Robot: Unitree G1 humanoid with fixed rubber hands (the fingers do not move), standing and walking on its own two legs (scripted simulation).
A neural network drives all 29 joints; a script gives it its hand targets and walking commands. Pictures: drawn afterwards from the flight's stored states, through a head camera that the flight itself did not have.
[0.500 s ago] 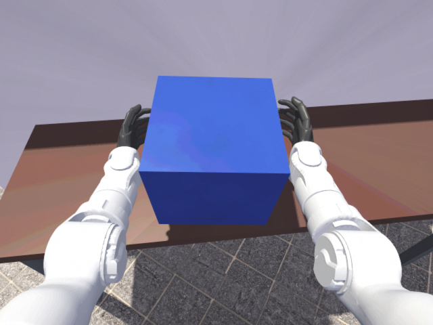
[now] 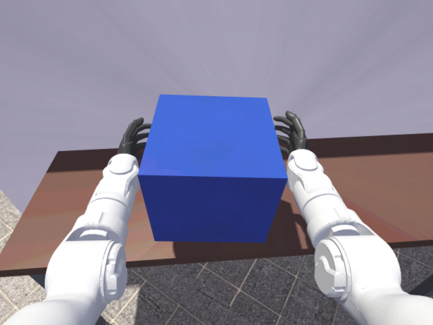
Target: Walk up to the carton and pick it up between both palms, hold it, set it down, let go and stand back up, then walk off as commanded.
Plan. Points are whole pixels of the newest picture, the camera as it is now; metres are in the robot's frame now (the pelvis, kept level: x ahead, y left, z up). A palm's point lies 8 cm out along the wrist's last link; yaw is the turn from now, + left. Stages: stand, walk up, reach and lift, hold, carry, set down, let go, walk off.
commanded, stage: reach and lift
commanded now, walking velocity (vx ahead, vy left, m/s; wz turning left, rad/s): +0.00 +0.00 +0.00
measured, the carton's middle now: (211, 167) +0.43 +0.03 +0.07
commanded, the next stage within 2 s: hold in 1.08 s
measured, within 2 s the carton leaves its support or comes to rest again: neither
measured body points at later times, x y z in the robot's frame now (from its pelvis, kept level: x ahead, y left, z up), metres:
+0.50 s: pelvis +0.00 +0.00 +0.00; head -0.05 +0.01 +0.45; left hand +0.40 +0.20 +0.17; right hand +0.41 -0.14 +0.17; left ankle +0.04 +0.14 -0.75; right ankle +0.01 -0.14 -0.75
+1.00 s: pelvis +0.00 +0.00 +0.00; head -0.05 +0.02 +0.45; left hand +0.40 +0.20 +0.18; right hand +0.41 -0.14 +0.18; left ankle +0.04 +0.14 -0.75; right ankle +0.01 -0.14 -0.75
